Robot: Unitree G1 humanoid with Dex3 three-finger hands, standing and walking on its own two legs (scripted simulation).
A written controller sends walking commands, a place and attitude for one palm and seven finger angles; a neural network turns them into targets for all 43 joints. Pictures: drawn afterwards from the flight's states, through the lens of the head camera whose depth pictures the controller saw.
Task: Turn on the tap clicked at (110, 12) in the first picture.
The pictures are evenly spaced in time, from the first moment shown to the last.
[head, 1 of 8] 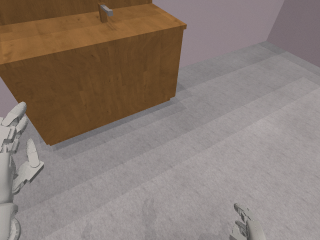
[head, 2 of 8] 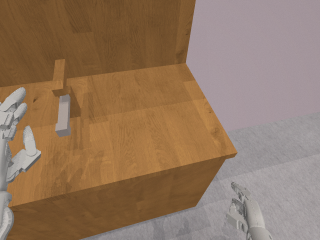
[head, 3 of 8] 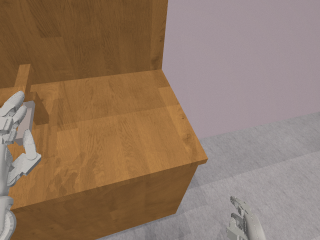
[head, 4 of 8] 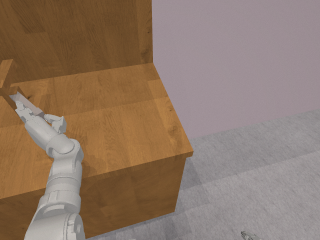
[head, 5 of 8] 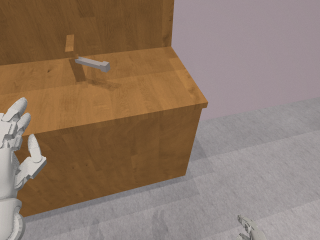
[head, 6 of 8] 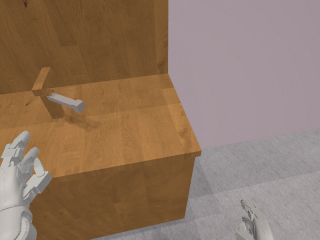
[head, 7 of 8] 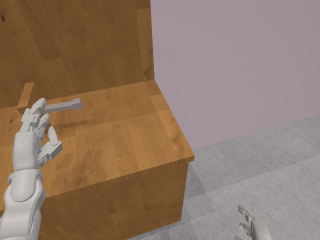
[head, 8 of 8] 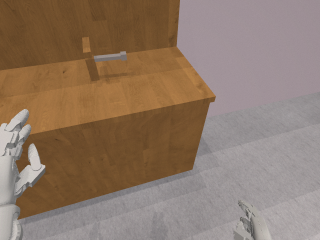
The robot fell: no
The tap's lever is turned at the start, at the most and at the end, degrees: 0 87 86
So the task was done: yes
